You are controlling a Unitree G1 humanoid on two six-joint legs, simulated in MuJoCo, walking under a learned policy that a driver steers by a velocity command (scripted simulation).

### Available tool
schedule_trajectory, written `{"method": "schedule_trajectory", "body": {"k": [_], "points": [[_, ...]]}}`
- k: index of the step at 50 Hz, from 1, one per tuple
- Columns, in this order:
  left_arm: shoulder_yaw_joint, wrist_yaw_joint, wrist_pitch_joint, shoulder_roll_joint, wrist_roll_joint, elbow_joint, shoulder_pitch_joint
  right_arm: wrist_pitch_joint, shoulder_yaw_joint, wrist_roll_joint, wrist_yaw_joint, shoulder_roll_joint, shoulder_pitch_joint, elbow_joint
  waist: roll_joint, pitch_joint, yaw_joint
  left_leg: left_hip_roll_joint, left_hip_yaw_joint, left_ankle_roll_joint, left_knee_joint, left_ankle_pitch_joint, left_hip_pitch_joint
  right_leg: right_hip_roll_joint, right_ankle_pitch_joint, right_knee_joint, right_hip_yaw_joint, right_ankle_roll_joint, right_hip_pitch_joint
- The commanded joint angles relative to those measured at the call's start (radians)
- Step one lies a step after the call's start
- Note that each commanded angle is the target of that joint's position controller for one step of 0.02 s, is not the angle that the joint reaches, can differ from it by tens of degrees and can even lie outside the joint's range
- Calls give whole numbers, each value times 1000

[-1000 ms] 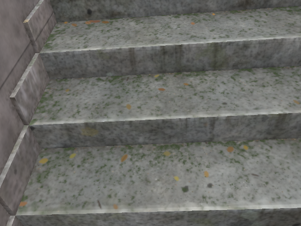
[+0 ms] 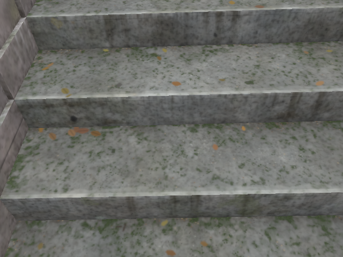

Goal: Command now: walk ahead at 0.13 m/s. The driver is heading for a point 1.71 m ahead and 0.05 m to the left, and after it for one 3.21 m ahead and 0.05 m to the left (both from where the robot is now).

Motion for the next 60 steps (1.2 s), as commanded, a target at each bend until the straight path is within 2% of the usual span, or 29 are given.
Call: {"method": "schedule_trajectory", "body": {"k": [1, 6, 8, 11, 14, 17, 18, 19, 20, 21, 22, 24, 25, 28, 34, 36, 38, 39, 40, 41, 42, 43, 45, 47, 48, 52, 56, 57, 60], "points": [[-27, -24, -15, -80, 3, 48, 75, 6, 36, 5, -13, 99, 95, -70, -73, 25, -80, -5, -69, 54, 208, 71, -252, -176, 316, -386, 245, -39, 152], [-54, 10, -17, -103, 36, 41, 44, 43, 42, -32, -40, 76, 47, -53, -98, -37, -104, 56, 39, -67, -76, 234, -176, -121, 465, -395, 46, -37, 48], [-59, 20, -18, -66, 57, 29, 29, 58, 32, -20, -54, 55, 85, -8, -135, -64, -104, 78, 95, -114, -39, 228, -99, -155, 488, -412, 78, -92, 22], [-47, 53, -8, -43, 12, 30, 24, 69, 30, -39, -62, 31, -46, -27, -107, -27, -48, 166, 146, -153, -458, 189, -8, -155, 334, -475, 140, -91, 104], [-22, 72, 8, 10, -1, 39, 106, 86, 32, -21, -59, 69, -98, -14, -171, 5, 11, 129, 193, -163, -856, -17, 190, -225, 425, -480, 217, -123, 177], [6, 68, 33, 58, -59, 77, 211, 75, 18, -20, -43, 38, -6, 48, -143, 67, -1, 67, 235, -79, -1272, -126, 306, -207, 29, -419, 301, -122, 276], [17, 66, 26, 63, -62, 72, 200, 70, -1, -44, -42, -35, 35, 66, -72, 76, 1, 107, 153, -47, -1266, -14, 400, -162, 13, -321, 275, -112, 197], [13, 47, 5, 20, -65, 52, 171, 66, -15, -42, -40, -82, 116, 86, 103, 41, -15, 213, 19, 6, -1295, 140, 616, -56, -68, -107, 173, -62, -23], [-6, 45, -2, -40, -78, 37, 118, 62, -46, -35, -35, -153, 221, 113, 352, 22, -78, 362, -273, 160, -1453, -197, 685, 36, -143, 112, 41, -1, -237], [17, 42, -5, 26, -93, 48, 62, 50, -42, -54, -38, -112, 319, 135, 302, 17, -144, 465, -490, 264, -1563, -389, 662, 40, -230, 523, 93, 44, -332], [22, 33, -7, 12, -103, 24, 0, 37, -33, -65, -48, -96, 267, 129, 215, 66, -117, 474, -472, 270, -1564, -412, 614, 17, -229, 867, 183, 67, -454], [-5, 30, -24, -74, -80, -41, -60, 20, -25, -38, -55, -78, 180, 112, 95, 95, -73, 434, -340, 199, -1542, -369, 623, -10, -154, 1204, 246, 73, -673], [-17, 26, -36, -95, -74, -71, -90, 20, -7, -38, -49, -22, 208, 133, 22, 88, -67, 409, -271, 162, -1517, -304, 646, -10, -123, 1303, 247, 62, -751], [-48, 16, -27, -130, -80, -107, -52, 29, 24, -42, -31, 50, 194, 143, -20, 112, -22, 358, -68, 90, -1489, -50, 558, -33, -121, 1328, 270, 48, -793], [-77, 37, 4, -100, -39, -270, -159, 36, -1, -16, -86, -71, 158, 122, 72, 86, 0, 318, 81, 28, -1530, 87, 440, -181, -1, 964, 203, 125, -698], [-90, 23, -1, -95, -26, -298, -257, 59, -19, -2, -103, -101, 149, 89, 47, 45, -28, 278, 147, 41, -1663, 26, 256, -170, 2, 542, 37, 113, -288], [-70, 21, 21, -86, -62, -292, -244, 84, -41, 6, -96, -154, 312, 145, 156, 26, -43, 319, 143, 50, -1637, 213, 373, -71, -262, 400, -77, 80, -98], [-43, 21, 16, -42, -63, -249, -144, 83, -31, -1, -74, -128, 378, 170, 178, 18, 9, 305, 166, 18, -1534, 618, 473, -34, -146, 322, -44, 30, -32], [-2, 12, 11, 64, -45, -208, 7, 70, -17, -34, -56, -88, 377, 174, 212, -106, 79, 259, 218, -33, -1336, 1021, 515, -58, 120, 311, 139, -39, 114], [33, 2, 19, 174, -28, -189, 116, 53, -9, -28, -51, -24, 378, 136, -93, -289, 108, 143, 250, -116, -1043, 898, 361, -232, 164, 70, 500, -180, 322], [58, 12, 41, 234, 2, -132, 264, 39, 0, -23, -36, 30, 324, 125, -357, -409, 159, 32, 170, -146, -762, 2, 241, -362, 119, -333, 862, -270, 483], [60, 28, 39, 224, 25, -116, 223, 36, -14, 0, -18, 60, 268, 130, -294, -384, 130, -4, 26, -153, -333, -161, 108, -401, -167, -475, 1006, -234, 415], [28, 18, 27, 99, -7, -106, -14, 54, 3, 0, -22, 129, 72, 19, -253, -138, 40, 46, 0, -102, -93, -108, -22, -345, -279, -409, 731, -101, 127], [7, 21, 9, -47, -16, -42, -58, 67, -11, -9, -56, 64, 32, -36, -143, -7, -14, 69, 59, -44, -150, -41, -45, -237, -258, -215, 399, -4, 1], [-1, 23, -2, -73, -5, -15, -25, 64, -12, -9, -60, 47, 17, -56, -162, 11, -6, 50, 69, -14, -59, -43, -67, -251, -212, -238, 398, -13, 5], [-4, 32, -26, -55, 3, 32, 65, 62, -2, -1, -53, 56, 49, -84, -107, 37, -38, 20, -2, 34, -22, 47, -154, -266, -125, -349, 375, -53, 71], [3, 67, -6, -7, 1, 2, 64, 85, -7, -26, -58, -6, 9, -127, -111, 35, -55, 39, 18, -56, -213, 146, -159, -237, -132, -430, 276, -62, 93], [-7, 84, 3, -29, 3, -10, 49, 92, 10, -16, -67, 36, -17, -131, -131, 37, -58, 78, 36, -92, -370, 59, -98, -231, -139, -491, 232, -77, 77], [13, 100, 1, 39, -14, -32, 38, 107, 6, -16, -62, -3, -47, -114, -98, 3, -25, 137, 147, -144, -729, -81, 175, -235, -140, -588, 205, -90, 54]]}}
